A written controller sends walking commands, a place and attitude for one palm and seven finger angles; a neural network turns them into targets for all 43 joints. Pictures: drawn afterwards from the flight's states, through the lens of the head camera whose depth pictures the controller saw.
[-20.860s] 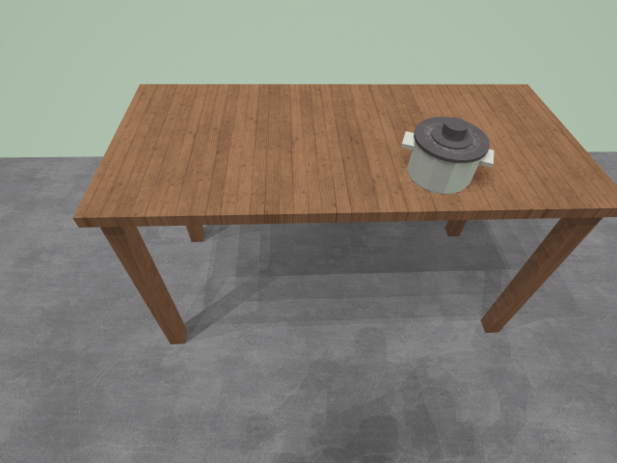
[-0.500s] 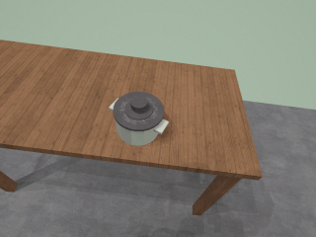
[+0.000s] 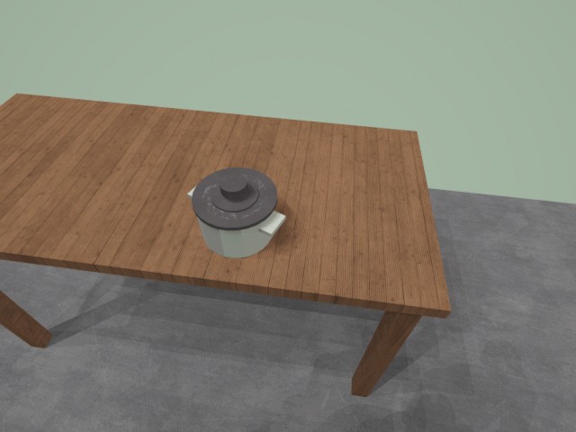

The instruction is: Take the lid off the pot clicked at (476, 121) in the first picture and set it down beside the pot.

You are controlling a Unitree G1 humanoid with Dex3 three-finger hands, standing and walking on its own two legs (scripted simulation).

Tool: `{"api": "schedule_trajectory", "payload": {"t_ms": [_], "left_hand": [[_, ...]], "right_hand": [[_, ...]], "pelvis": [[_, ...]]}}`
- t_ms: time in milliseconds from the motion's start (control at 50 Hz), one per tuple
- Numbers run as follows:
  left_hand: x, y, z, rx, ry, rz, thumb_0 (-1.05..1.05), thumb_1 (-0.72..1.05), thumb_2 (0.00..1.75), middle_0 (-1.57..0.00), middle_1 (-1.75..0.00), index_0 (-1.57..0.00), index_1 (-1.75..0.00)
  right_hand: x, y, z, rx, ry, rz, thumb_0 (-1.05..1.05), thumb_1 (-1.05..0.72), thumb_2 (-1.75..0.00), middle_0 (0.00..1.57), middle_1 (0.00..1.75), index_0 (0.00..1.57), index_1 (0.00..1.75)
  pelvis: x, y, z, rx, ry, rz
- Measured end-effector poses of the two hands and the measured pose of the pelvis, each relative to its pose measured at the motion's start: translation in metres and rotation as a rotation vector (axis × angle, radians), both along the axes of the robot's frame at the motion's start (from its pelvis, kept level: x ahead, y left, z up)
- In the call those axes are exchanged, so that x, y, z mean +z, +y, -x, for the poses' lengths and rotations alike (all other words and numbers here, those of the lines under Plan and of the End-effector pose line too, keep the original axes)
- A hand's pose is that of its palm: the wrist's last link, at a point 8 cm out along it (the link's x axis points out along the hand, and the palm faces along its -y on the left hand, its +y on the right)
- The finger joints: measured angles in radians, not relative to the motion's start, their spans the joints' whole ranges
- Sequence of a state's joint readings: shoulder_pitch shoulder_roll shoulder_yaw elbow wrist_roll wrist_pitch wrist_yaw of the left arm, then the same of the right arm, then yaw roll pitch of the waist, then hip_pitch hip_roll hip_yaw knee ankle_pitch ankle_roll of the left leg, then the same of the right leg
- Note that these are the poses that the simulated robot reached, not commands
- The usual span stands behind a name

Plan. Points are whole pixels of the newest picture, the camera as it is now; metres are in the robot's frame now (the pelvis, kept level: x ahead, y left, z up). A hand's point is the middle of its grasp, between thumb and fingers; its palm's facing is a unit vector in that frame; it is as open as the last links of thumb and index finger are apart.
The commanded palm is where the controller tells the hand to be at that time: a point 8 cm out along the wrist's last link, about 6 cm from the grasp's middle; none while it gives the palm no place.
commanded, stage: come to a stop and stand still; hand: left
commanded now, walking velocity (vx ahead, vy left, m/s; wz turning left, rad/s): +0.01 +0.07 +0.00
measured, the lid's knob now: (233, 186) +0.52 +0.15 +0.03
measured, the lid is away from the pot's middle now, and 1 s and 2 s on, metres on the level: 0.00 0.00 0.00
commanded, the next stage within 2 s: look again from close up in 0.46 s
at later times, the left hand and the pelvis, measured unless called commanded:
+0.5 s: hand out of the picture +0.04 +0.22 -0.17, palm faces +0.00 -0.96 -0.27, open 7.4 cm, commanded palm none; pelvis -0.01 +0.03 +0.00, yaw -1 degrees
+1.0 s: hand out of the picture +0.00 +0.19 -0.17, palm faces -0.02 -0.97 -0.22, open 7.4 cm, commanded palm none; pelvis -0.01 +0.01 +0.00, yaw -1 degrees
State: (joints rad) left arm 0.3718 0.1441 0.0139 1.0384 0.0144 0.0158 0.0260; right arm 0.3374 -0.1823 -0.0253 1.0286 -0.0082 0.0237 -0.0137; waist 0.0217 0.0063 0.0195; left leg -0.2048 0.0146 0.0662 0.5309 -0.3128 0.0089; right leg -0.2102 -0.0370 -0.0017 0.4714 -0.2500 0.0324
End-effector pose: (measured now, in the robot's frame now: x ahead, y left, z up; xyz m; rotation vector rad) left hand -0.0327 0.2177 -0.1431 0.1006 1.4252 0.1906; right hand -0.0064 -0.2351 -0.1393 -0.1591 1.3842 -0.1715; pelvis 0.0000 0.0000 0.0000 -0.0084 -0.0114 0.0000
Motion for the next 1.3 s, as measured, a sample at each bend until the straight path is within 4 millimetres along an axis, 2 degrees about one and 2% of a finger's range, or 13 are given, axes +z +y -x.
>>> {"api": "schedule_trajectory", "payload": {"t_ms": [100, 160, 240, 400, 500, 580, 780, 1040, 1300], "left_hand": [[-0.008, 0.013, 0.002, 0.008, 0.008, 0.004, 0.00, 0.90, 0.90, -0.20, -0.30, -0.20, -0.30], [-0.008, 0.018, -0.005, -0.015, -0.008, 0.004, 0.00, 0.91, 0.90, -0.20, -0.30, -0.20, -0.30], [-0.005, 0.029, -0.017, -0.065, -0.039, -0.024, 0.00, 0.90, 0.90, -0.20, -0.30, -0.20, -0.30], [0.004, 0.048, -0.048, -0.103, -0.114, -0.081, 0.00, 0.90, 0.90, -0.20, -0.30, -0.20, -0.30], [0.009, 0.049, -0.062, -0.111, -0.151, -0.095, 0.00, 0.91, 0.90, -0.20, -0.30, -0.20, -0.30], [0.010, 0.045, -0.066, -0.112, -0.163, -0.096, 0.00, 0.90, 0.90, -0.20, -0.30, -0.20, -0.30], [0.005, 0.027, -0.052, -0.110, -0.124, -0.066, 0.00, 0.90, 0.90, -0.20, -0.30, -0.20, -0.30], [0.001, 0.018, -0.025, -0.106, -0.060, -0.043, 0.00, 0.90, 0.90, -0.20, -0.30, -0.20, -0.30], [0.003, 0.020, -0.016, -0.102, -0.043, -0.050, 0.00, 0.90, 0.90, -0.20, -0.30, -0.20, -0.30]], "right_hand": [[0.004, 0.014, 0.007, 0.004, 0.007, 0.017, 0.01, -0.92, -0.89, 0.19, 0.30, 0.20, 0.30], [0.003, 0.027, 0.010, 0.010, 0.007, -0.001, 0.01, -0.91, -0.89, 0.19, 0.30, 0.20, 0.30], [-0.007, 0.039, 0.003, 0.001, -0.020, -0.035, 0.01, -0.92, -0.89, 0.20, 0.30, 0.20, 0.30], [-0.010, 0.034, -0.022, -0.012, -0.104, -0.033, 0.02, -0.94, -0.89, 0.20, 0.30, 0.20, 0.30], [-0.008, 0.030, -0.038, 0.001, -0.148, -0.031, 0.02, -0.93, -0.89, 0.20, 0.30, 0.20, 0.30], [-0.008, 0.026, -0.046, 0.008, -0.164, -0.033, 0.01, -0.92, -0.89, 0.20, 0.30, 0.20, 0.30], [-0.006, 0.016, -0.042, 0.005, -0.144, -0.031, 0.01, -0.91, -0.89, 0.20, 0.30, 0.20, 0.30], [-0.007, 0.015, -0.010, -0.025, -0.070, -0.032, 0.01, -0.91, -0.89, 0.19, 0.30, 0.20, 0.30], [-0.011, 0.029, 0.020, -0.050, -0.009, -0.064, 0.01, -0.92, -0.89, 0.19, 0.30, 0.20, 0.30]], "pelvis": [[-0.002, 0.009, 0.004, -0.004, -0.002, -0.008], [-0.002, 0.015, 0.005, -0.002, -0.005, -0.010], [-0.005, 0.022, 0.008, 0.002, -0.003, -0.006], [-0.006, 0.029, 0.006, -0.006, -0.004, -0.009], [-0.004, 0.027, 0.005, -0.010, -0.005, -0.012], [-0.004, 0.024, 0.006, -0.013, -0.009, -0.014], [-0.003, 0.013, 0.009, -0.018, -0.011, -0.015], [-0.002, 0.008, 0.015, -0.024, -0.017, -0.013], [0.000, 0.010, 0.020, -0.024, -0.016, -0.016]]}}
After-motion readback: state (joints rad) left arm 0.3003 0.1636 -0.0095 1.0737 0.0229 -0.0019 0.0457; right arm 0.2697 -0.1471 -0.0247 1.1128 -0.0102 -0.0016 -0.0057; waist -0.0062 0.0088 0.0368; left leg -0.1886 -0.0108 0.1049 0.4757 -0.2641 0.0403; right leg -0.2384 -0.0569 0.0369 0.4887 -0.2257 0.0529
